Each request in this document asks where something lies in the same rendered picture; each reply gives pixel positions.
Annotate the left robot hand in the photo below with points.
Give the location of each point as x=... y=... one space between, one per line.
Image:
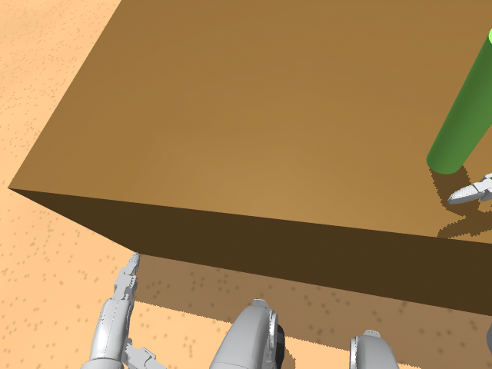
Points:
x=111 y=333

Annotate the can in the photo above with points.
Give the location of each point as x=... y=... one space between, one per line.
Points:
x=469 y=118

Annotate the right robot hand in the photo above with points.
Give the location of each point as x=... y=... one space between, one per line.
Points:
x=481 y=189

